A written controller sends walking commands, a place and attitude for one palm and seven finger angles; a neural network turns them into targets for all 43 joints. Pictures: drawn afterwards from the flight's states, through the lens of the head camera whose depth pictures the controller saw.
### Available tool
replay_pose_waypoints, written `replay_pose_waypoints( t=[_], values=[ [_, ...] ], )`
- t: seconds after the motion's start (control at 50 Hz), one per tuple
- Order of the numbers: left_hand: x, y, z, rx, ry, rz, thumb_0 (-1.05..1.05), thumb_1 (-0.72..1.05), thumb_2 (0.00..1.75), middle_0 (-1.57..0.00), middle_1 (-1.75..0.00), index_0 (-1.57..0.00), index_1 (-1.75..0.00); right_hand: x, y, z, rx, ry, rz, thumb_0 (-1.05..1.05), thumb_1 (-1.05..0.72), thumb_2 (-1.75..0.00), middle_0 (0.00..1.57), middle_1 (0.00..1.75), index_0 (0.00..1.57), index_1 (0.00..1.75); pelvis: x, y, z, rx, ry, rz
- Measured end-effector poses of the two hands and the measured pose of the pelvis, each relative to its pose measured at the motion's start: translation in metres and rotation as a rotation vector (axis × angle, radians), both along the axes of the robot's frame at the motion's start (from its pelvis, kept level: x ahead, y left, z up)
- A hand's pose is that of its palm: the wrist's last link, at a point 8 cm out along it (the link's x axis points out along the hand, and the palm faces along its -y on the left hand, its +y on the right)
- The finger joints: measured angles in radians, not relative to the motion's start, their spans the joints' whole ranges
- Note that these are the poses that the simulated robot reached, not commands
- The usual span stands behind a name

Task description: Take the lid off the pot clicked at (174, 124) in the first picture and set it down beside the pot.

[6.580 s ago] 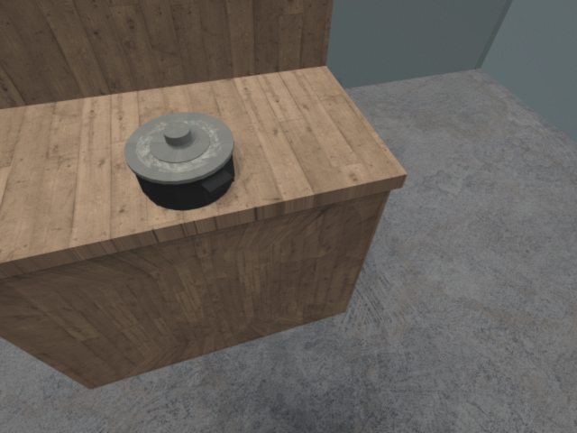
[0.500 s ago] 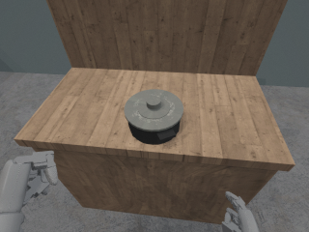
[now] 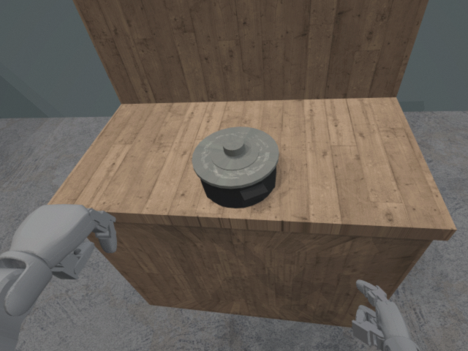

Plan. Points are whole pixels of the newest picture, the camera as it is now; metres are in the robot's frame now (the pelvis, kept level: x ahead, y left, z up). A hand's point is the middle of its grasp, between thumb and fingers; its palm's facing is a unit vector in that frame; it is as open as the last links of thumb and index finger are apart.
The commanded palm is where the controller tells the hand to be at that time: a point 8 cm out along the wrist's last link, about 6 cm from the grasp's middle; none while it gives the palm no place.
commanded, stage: reach forward and open the fingers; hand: left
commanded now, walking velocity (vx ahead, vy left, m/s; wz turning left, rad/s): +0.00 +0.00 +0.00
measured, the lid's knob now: (233, 146) +0.50 +0.06 +0.08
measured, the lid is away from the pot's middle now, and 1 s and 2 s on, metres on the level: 0.00 0.00 0.00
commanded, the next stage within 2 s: move the open hand above the knob in 0.54 s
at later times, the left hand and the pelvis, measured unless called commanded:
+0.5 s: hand (90, 215) +0.27 +0.25 +0.15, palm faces -0.11 -0.02 -0.99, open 9.9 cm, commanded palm +0.25 +0.25 +0.21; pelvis -0.02 +0.01 +0.00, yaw -1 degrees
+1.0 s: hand (134, 183) +0.33 +0.20 +0.15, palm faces -0.14 -0.04 -0.99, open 10.1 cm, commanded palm +0.31 +0.20 +0.22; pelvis -0.01 +0.00 +0.00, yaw -1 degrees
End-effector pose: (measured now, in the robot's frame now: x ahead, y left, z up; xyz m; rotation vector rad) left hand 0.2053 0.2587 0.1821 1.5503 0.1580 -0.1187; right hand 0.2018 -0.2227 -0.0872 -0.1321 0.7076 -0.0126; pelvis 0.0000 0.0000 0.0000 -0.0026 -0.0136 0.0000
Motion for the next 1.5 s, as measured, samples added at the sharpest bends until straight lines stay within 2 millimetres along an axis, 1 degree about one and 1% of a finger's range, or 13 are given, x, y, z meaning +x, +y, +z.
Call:
replay_pose_waypoints(
  t=[0.1,0.22,0.34,0.46,0.72,0.88,1.14,1.32,1.5],
  values=[
    [0.009,-0.001,0.002,-0.005,-0.023,-0.014,0.01,0.13,1.3,-1.03,-0.63,-1.03,-0.63,-0.015,0.003,-0.004,-0.002,0.032,0.005,0.01,-0.91,-0.9,0.2,0.3,0.2,0.3,-0.008,0.001,0.001,0.001,-0.011,0.001],
    [0.021,-0.001,0.01,0.001,-0.051,-0.032,0.01,-0.04,1.36,-0.96,-0.42,-0.96,-0.42,-0.028,0.006,-0.005,0.005,0.044,-0.004,0.01,-0.91,-0.9,0.2,0.3,0.2,0.3,-0.014,0.005,0.001,0.004,-0.023,-0.005],
    [0.032,-0.004,0.015,-0.003,-0.063,-0.044,0.01,-0.2,1.42,-0.9,-0.23,-0.9,-0.23,-0.032,0.008,-0.003,0.014,0.028,-0.012,0.01,-0.91,-0.9,0.2,0.3,0.2,0.3,-0.018,0.009,0.001,0.007,-0.031,-0.012],
    [0.043,-0.003,0.019,-0.01,-0.067,-0.039,0.0,-0.28,1.46,-0.86,-0.13,-0.87,-0.13,-0.033,0.01,0.001,0.012,0.014,-0.014,0.01,-0.91,-0.9,0.2,0.3,0.2,0.3,-0.021,0.011,0.0,0.009,-0.033,-0.014],
    [0.071,-0.014,0.028,-0.012,-0.069,-0.037,0.0,-0.32,1.49,-0.85,-0.09,-0.86,-0.09,-0.028,0.01,0.0,0.014,0.02,-0.007,0.01,-0.91,-0.9,0.2,0.3,0.2,0.3,-0.019,0.009,0.0,0.012,-0.024,-0.009],
    [0.092,-0.04,0.026,-0.019,-0.045,-0.072,0.0,-0.32,1.49,-0.86,-0.09,-0.86,-0.08,-0.023,0.008,-0.003,0.027,0.034,-0.003,0.01,-0.91,-0.9,0.2,0.3,0.2,0.3,-0.014,0.006,-0.001,0.015,-0.017,-0.009],
    [0.128,-0.072,0.026,-0.03,-0.033,-0.086,0.0,-0.32,1.5,-0.86,-0.09,-0.86,-0.08,-0.019,-0.003,-0.01,0.046,0.066,-0.025,0.01,-0.91,-0.9,0.2,0.3,0.2,0.3,-0.004,-0.002,-0.002,0.022,0.0,-0.013],
    [0.143,-0.09,0.027,-0.038,-0.034,-0.098,0.0,-0.32,1.5,-0.85,-0.09,-0.85,-0.08,-0.017,-0.01,-0.011,0.05,0.074,-0.041,0.01,-0.91,-0.9,0.2,0.3,0.2,0.3,0.001,-0.004,-0.003,0.026,0.004,-0.015],
    [0.16,-0.109,0.027,-0.032,-0.032,-0.115,0.0,-0.32,1.5,-0.86,-0.09,-0.86,-0.08,-0.017,-0.01,-0.013,0.057,0.081,-0.05,0.01,-0.91,-0.9,0.2,0.3,0.2,0.3,0.001,-0.005,-0.003,0.03,0.01,-0.015]
  ],
)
